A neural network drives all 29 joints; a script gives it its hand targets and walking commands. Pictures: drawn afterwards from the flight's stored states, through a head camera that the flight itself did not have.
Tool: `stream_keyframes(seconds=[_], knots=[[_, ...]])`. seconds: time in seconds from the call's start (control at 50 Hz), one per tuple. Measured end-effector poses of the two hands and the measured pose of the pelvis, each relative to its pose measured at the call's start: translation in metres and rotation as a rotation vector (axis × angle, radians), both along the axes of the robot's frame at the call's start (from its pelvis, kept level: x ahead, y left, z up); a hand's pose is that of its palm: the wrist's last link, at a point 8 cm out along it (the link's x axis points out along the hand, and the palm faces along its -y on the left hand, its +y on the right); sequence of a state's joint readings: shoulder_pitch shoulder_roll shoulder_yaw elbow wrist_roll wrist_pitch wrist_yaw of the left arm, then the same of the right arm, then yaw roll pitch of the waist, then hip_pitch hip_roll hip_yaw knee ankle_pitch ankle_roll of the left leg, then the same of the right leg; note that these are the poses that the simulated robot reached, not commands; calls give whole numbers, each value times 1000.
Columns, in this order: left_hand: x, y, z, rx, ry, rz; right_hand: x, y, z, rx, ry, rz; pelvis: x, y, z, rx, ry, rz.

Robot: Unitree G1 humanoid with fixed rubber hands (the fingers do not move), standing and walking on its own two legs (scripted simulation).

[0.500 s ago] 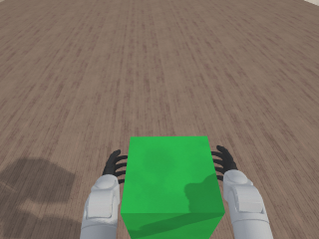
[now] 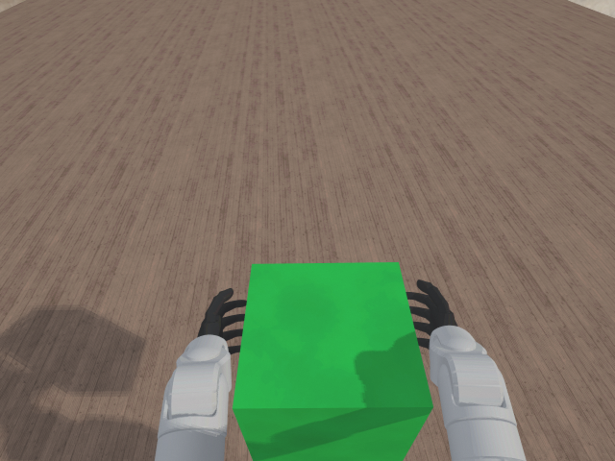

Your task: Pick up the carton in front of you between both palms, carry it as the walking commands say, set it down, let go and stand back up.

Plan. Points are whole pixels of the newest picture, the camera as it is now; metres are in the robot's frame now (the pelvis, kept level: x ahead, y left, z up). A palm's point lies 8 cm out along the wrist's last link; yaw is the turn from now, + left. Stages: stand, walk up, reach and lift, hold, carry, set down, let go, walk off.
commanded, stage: carry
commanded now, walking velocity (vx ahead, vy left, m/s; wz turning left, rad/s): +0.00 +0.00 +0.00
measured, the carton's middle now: (326, 370) +0.29 +0.00 -0.05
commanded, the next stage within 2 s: hold in 0.74 s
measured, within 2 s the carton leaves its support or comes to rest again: neither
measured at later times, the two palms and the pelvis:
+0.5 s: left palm (216, 353) +0.27 +0.14 +0.04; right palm (449, 344) +0.28 -0.16 +0.04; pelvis -0.01 -0.01 +0.00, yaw +0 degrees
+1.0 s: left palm (236, 354) +0.27 +0.12 +0.04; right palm (480, 365) +0.24 -0.18 +0.05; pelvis -0.02 -0.01 +0.01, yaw -5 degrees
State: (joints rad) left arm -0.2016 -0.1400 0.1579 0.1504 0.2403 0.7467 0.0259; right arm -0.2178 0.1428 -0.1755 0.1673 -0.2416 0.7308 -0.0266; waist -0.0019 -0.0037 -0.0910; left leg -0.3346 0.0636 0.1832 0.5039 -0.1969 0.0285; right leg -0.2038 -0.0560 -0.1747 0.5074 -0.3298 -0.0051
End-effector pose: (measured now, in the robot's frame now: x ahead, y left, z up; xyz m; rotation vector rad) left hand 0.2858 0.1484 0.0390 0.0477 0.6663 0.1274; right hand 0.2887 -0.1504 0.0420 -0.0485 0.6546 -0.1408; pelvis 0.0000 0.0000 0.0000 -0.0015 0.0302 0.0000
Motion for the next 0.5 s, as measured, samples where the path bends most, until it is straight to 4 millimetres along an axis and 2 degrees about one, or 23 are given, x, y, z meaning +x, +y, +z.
stream_keyframes(seconds=[0.5], knots=[[-11,-7,0,2,0,0,-11,-7,-1,0,-1,0,-12,-7,-1,0,2,-1]])
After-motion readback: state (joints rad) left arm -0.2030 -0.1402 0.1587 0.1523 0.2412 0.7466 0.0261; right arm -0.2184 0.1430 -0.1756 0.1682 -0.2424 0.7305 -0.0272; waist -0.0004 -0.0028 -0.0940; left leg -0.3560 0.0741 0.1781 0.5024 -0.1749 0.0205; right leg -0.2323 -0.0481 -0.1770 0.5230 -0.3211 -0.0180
